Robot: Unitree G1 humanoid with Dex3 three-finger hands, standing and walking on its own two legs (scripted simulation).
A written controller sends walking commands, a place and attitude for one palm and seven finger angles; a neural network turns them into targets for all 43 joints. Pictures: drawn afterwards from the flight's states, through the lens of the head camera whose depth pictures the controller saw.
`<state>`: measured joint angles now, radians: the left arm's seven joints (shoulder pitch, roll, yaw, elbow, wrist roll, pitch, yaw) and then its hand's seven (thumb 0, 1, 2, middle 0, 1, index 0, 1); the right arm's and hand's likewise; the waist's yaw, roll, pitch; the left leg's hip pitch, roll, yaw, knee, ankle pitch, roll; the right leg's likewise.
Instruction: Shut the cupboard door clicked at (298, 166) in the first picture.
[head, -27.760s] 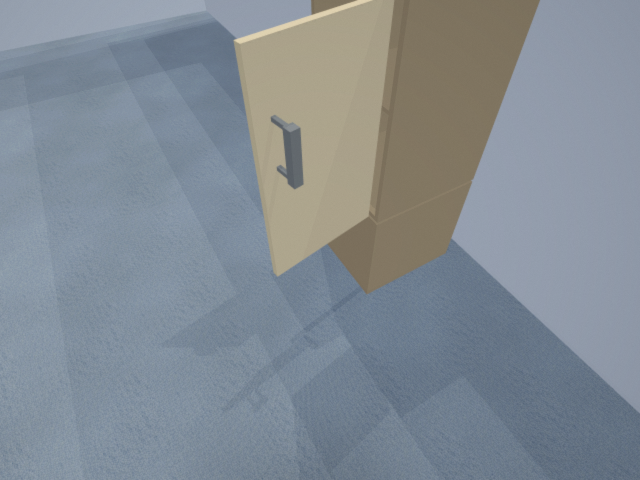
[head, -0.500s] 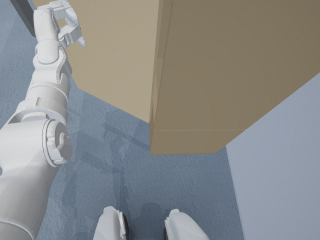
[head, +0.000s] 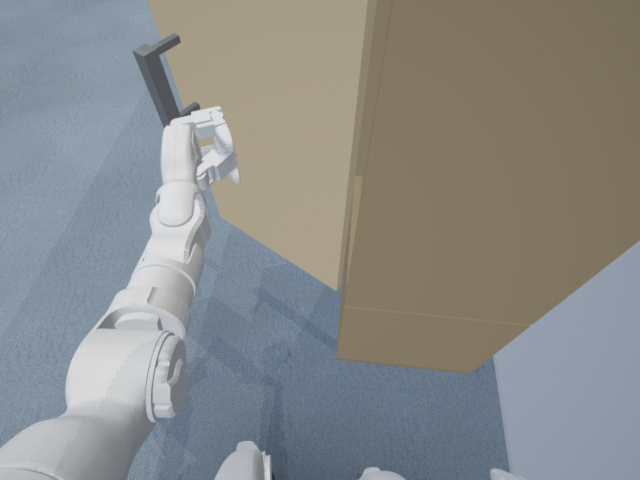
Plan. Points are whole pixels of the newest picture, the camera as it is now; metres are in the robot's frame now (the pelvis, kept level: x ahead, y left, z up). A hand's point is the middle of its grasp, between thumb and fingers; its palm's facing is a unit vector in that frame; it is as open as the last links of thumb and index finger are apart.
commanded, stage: draw the hand back to the body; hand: left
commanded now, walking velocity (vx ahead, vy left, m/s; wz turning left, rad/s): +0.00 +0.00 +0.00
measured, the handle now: (172, 84) +0.66 +0.19 +0.11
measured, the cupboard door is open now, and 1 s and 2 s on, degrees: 60 60 60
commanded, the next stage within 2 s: step back with the hand held close in 1.56 s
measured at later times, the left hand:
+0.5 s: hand (146, 218) +0.37 +0.15 +0.16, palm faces +0.02 -1.00 -0.03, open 3.1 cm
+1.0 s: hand out of the picture +0.24 +0.25 +0.20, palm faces +0.33 -0.89 -0.31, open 4.7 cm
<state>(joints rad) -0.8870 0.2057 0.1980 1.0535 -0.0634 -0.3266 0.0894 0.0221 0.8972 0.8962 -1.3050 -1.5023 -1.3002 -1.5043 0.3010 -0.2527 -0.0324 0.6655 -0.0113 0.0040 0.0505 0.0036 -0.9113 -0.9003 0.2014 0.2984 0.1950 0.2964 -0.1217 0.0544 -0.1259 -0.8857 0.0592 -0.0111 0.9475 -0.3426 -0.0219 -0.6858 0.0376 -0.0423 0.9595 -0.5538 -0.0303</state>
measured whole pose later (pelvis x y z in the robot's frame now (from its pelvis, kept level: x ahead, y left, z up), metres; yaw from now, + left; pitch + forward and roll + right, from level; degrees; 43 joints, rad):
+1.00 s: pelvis +0.01 +0.02 +0.06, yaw +0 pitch -4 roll +0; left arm 0.25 0.32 0.20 -0.22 -0.10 -0.02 0.08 0.02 0.89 0.90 -0.69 -0.83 -0.69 -0.83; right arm 0.14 -0.21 0.06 0.59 0.03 0.00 -0.07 0.01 -0.91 -0.90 0.20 0.30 0.20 0.30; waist 0.05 0.07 0.01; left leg -0.19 0.01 0.04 0.41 -0.14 0.01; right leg 0.00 -0.01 0.00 0.39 -0.31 0.01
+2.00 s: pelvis +0.01 +0.03 +0.06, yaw -1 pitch +0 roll -1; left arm 0.53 0.43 0.39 -0.42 -0.09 -0.11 0.11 0.02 0.89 0.89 -0.22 -0.30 -0.21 -0.31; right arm 0.16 -0.25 -0.01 0.57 0.04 0.06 -0.10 0.01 -0.91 -0.90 0.20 0.30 0.20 0.30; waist 0.01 0.07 -0.02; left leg -0.34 0.02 0.05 0.53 -0.20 0.02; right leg -0.14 -0.01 0.01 0.50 -0.35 0.02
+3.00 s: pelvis -0.20 +0.10 +0.05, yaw +0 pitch +0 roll -3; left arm 0.45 0.44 0.46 -0.49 -0.07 -0.19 0.15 0.02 0.89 0.90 -0.21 -0.30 -0.21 -0.31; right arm 0.16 -0.18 0.00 0.61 0.00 -0.08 -0.07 0.01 -0.91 -0.90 0.20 0.30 0.20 0.30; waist 0.00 -0.02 0.04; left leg -0.44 0.04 0.05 0.61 -0.18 0.05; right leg -0.41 0.05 0.05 0.83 -0.42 0.03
